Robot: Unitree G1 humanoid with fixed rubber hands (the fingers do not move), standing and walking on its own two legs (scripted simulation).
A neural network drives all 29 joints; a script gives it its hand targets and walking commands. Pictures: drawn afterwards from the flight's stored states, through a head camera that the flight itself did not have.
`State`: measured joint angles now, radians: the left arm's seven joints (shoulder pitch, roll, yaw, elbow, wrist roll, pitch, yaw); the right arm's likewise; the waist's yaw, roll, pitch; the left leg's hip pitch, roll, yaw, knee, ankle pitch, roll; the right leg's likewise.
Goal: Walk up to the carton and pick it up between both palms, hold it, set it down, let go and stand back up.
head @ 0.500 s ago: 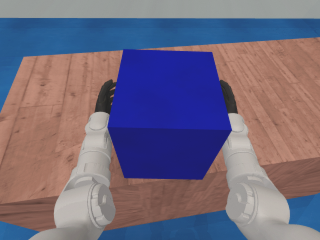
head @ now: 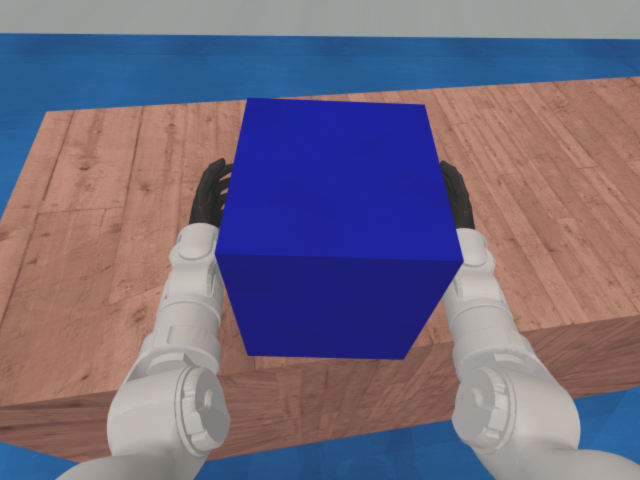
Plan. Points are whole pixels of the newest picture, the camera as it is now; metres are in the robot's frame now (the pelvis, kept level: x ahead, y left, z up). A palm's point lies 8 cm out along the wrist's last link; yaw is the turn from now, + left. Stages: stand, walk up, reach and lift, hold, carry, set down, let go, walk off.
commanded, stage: reach and lift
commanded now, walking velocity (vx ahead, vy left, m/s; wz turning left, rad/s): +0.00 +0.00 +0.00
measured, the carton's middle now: (330, 237) +0.41 +0.01 +0.05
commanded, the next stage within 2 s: none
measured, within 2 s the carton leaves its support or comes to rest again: leaves its support in 0.74 s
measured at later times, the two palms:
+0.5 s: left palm (203, 236) +0.38 +0.17 +0.09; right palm (466, 240) +0.37 -0.15 +0.10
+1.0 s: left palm (209, 225) +0.38 +0.16 +0.11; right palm (474, 229) +0.38 -0.16 +0.11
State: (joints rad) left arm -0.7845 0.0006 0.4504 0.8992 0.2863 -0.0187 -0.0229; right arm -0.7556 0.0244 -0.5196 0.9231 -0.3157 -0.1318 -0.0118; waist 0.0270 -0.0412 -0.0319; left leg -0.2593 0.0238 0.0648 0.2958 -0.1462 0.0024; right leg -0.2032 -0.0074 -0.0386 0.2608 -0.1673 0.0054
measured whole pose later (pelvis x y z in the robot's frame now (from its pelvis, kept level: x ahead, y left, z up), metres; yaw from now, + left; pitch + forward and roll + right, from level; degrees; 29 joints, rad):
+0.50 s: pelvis -0.04 +0.00 +0.00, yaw +0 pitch +7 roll +0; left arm -0.83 0.01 0.44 1.00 0.30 -0.14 0.01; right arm -0.77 -0.01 -0.56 1.09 -0.39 -0.37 -0.08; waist 0.02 -0.10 -0.07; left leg -0.32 0.03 0.07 0.26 -0.07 0.01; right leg -0.27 -0.01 -0.07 0.25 -0.10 0.00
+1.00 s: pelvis -0.02 +0.00 +0.00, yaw +0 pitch +7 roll -1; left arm -0.77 0.04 0.28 0.97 0.12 -0.02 0.10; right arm -0.77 -0.08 -0.25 1.11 -0.10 -0.23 -0.12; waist 0.02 -0.03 -0.14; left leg -0.31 0.04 0.08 0.32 -0.12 0.00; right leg -0.25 0.00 -0.07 0.25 -0.13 0.00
